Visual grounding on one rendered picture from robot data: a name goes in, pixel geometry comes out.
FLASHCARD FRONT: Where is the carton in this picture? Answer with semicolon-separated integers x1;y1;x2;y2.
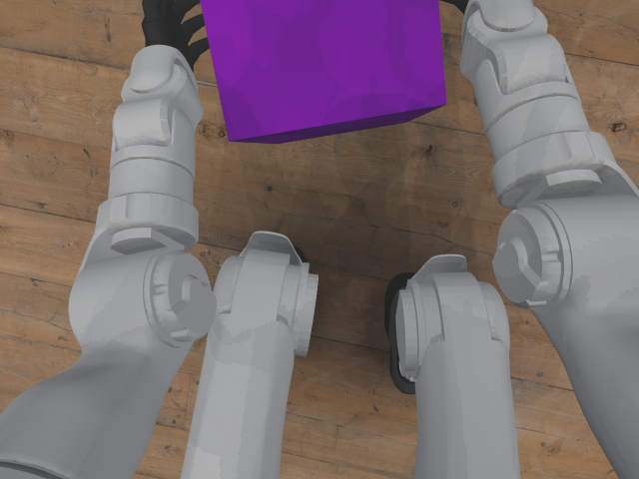
200;0;446;144

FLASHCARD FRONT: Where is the right robot forearm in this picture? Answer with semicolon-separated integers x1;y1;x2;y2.
459;0;639;210

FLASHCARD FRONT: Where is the left robot forearm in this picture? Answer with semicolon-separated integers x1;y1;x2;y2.
68;45;204;327

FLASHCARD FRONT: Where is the right robot thigh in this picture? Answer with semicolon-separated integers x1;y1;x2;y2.
395;272;520;479

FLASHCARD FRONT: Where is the right robot upper arm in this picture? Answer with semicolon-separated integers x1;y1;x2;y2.
492;194;639;479

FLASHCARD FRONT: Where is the robot left hand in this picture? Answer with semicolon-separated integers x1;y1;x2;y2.
142;0;210;73

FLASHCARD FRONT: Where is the left robot upper arm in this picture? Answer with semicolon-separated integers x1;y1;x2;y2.
0;246;217;479

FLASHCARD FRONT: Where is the left robot shin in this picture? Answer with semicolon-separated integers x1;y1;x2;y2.
213;231;303;315

